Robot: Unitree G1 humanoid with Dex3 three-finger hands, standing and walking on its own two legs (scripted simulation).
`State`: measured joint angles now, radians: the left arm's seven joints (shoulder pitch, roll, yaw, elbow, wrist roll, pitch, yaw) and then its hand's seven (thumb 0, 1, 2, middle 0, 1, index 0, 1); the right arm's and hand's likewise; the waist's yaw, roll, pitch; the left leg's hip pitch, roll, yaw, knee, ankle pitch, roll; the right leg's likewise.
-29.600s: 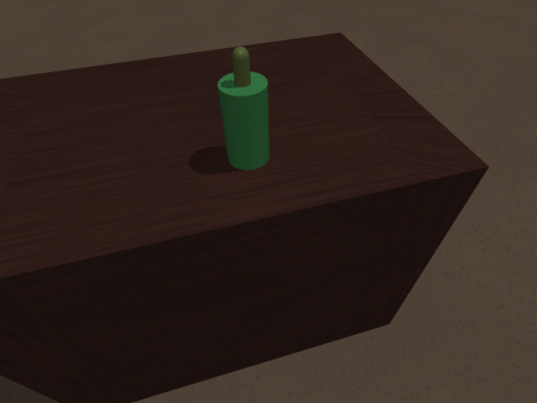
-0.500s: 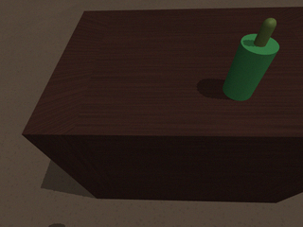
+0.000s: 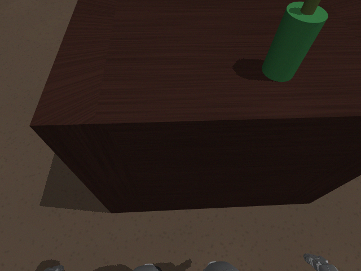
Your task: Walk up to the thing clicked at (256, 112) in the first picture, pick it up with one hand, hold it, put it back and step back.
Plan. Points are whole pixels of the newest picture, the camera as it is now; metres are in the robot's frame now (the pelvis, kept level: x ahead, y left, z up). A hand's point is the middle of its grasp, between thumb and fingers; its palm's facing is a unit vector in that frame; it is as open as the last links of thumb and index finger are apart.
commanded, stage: step back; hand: right
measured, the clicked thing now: (296, 33) +0.62 -0.26 +0.15
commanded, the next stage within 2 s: none
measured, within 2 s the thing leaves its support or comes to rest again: neither
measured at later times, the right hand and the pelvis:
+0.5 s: hand out of the picture -0.04 -0.29 -0.16, palm faces -0.11 +0.91 -0.40, open 7.4 cm; pelvis -0.14 -0.02 -0.01, yaw +4 degrees
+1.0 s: hand out of the picture -0.14 -0.32 -0.15, palm faces -0.01 +0.93 -0.37, open 7.4 cm; pelvis -0.29 -0.06 -0.01, yaw -1 degrees
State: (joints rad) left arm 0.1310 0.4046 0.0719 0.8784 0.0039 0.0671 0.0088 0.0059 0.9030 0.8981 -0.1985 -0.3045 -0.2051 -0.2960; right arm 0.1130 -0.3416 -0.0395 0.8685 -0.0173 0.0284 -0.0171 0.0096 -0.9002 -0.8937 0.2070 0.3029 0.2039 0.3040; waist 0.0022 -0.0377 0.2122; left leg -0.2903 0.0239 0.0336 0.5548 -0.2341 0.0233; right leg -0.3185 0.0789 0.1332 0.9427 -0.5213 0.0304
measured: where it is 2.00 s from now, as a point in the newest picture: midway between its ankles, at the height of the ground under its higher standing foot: outside the picture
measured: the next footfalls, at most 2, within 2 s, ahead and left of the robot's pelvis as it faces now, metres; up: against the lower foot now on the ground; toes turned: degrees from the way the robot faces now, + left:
right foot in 0.10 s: -0.01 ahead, -0.12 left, +0.00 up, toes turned +3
left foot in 0.52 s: -0.13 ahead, +0.10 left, +0.00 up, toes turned +1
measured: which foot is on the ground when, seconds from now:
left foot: down 0.00-0.12, up 0.14-0.50, down 0.52-0.96, up 0.98-1.00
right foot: up 0.00-0.08, down 0.10-0.56, up 0.58-0.90, down 0.92-1.00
